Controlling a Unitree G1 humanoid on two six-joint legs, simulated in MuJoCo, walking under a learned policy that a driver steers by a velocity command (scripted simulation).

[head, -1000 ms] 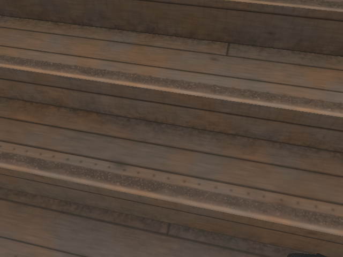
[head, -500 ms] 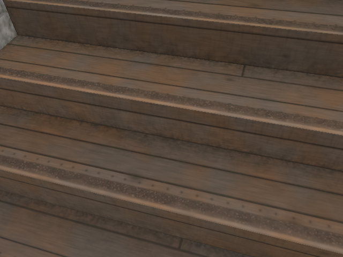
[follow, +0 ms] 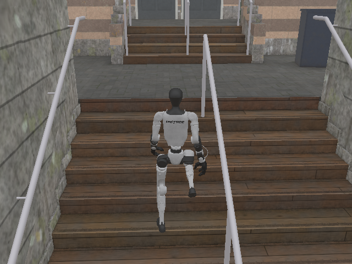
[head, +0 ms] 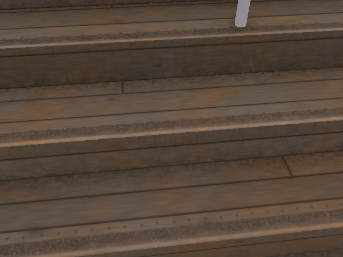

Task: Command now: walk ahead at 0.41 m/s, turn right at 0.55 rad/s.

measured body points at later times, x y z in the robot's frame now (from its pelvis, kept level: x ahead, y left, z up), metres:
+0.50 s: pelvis +0.18 -0.13 +0.14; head +0.15 -0.16 +0.59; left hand +0.26 +0.12 +0.03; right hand +0.34 -0.31 +0.03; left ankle +0.19 +0.01 -0.33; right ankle +0.24 -0.23 -0.57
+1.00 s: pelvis +0.35 +0.03 +0.15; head +0.34 +0.06 +0.60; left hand +0.35 +0.32 +0.01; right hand +0.54 -0.19 +0.06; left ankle +0.32 +0.18 -0.56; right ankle +0.25 -0.24 -0.54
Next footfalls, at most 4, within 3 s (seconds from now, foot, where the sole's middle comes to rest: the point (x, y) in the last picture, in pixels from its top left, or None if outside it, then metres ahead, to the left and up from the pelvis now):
0.22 right None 0.28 -0.24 -0.60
1.00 left None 0.34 0.19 -0.60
1.36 right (134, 198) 0.63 0.10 -0.44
1.74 left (64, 115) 0.87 0.32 -0.27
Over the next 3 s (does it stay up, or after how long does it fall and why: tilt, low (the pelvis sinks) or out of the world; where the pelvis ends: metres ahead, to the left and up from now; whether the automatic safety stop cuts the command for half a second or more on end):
stays up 1.42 0.12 0.80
